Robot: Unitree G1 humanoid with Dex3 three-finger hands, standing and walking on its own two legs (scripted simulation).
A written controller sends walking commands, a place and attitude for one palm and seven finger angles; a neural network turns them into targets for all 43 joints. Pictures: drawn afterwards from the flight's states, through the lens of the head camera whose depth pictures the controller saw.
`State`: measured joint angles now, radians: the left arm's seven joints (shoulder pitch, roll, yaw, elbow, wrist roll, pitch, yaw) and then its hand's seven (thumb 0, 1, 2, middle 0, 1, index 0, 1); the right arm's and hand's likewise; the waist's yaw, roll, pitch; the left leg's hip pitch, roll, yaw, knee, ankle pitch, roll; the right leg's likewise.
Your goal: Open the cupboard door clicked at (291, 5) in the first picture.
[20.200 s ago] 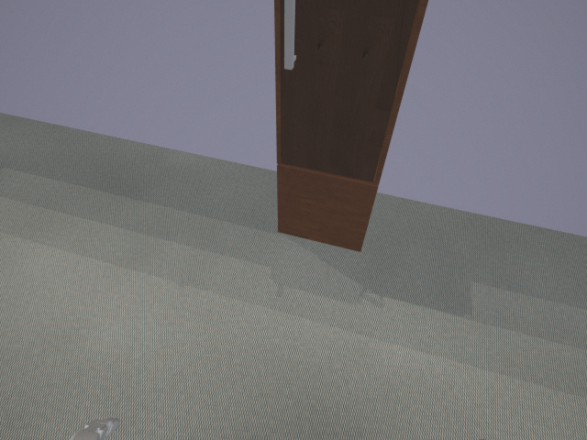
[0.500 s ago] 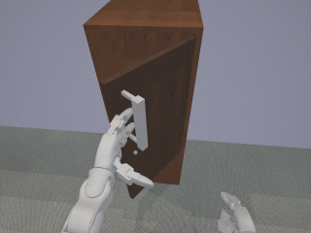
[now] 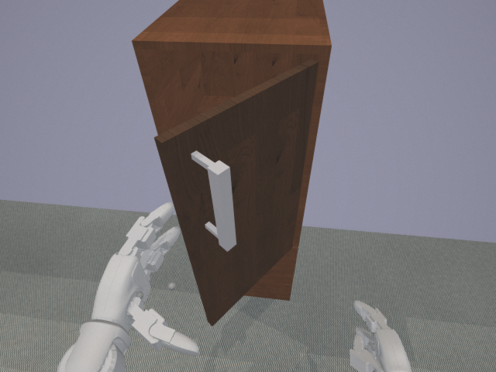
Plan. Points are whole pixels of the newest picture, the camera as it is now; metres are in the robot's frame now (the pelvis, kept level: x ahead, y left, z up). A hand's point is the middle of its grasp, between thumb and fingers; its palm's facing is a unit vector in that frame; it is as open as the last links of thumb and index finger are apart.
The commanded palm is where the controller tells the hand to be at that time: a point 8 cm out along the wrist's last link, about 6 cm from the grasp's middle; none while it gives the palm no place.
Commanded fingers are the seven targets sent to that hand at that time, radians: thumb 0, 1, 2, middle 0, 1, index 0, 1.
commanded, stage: slide the hand sideways off the handle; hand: left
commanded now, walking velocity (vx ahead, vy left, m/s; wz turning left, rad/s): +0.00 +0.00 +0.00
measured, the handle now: (214, 203) +0.33 +0.09 +0.13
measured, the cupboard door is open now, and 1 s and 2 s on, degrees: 53 53 53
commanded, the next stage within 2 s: draw the hand back to the body in 0.06 s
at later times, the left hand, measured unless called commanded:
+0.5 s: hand (133, 289) +0.19 +0.16 +0.13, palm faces -0.01 -1.00 -0.08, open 16.3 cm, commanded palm +0.15 +0.21 +0.14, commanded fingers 0.00 -0.50 0.30 -0.15 -0.30 -0.15 -0.30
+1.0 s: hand (73, 285) +0.18 +0.23 +0.15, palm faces +0.31 -0.89 -0.33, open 13.4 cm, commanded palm +0.14 +0.28 +0.16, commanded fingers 0.00 0.31 0.64 -0.18 -0.30 -0.18 -0.30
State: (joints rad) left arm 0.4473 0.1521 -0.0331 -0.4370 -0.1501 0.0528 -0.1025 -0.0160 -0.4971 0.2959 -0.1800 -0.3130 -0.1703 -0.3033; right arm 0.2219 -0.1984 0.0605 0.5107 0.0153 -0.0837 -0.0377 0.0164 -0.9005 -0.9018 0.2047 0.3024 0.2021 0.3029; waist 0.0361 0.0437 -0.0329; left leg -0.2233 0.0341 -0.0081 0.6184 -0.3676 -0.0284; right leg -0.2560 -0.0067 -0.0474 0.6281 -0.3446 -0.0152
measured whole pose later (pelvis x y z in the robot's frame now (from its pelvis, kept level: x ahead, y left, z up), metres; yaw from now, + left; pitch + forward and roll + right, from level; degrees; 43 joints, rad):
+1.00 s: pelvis -0.01 +0.02 +0.01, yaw +0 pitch -5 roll -1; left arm 0.49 0.29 0.16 -0.45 -0.03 -0.08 0.10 -0.01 -0.03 0.50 -0.17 -0.30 -0.18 -0.30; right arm 0.21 -0.20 0.06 0.64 -0.02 -0.18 -0.09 0.02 -0.90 -0.90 0.21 0.30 0.20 0.30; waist 0.07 0.04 0.04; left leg -0.12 0.02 0.00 0.49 -0.29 0.00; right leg -0.13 -0.02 -0.04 0.45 -0.24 0.01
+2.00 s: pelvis -0.01 +0.01 +0.02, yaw +0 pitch -2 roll -1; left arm 0.45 0.36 0.39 -0.40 -0.04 -0.15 0.11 0.01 0.89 0.89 -0.21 -0.30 -0.21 -0.30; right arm 0.16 -0.22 0.02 0.62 0.00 -0.08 -0.08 0.02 -0.90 -0.90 0.21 0.30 0.20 0.30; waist 0.04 0.06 0.05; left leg -0.14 0.04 0.00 0.43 -0.25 -0.01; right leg -0.14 0.01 -0.04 0.35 -0.18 0.00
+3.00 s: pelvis -0.19 +0.02 +0.00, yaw -2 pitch +3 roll -1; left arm 0.54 0.41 0.42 -0.56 -0.05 -0.23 0.15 0.01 0.89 0.90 -0.21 -0.30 -0.21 -0.30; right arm 0.15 -0.17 0.02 0.65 -0.01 -0.14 -0.05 0.02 -0.90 -0.90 0.21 0.30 0.21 0.30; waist 0.04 0.00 0.03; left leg -0.59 0.04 0.00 0.65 -0.22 -0.02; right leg -0.16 0.05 0.00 0.51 -0.43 -0.04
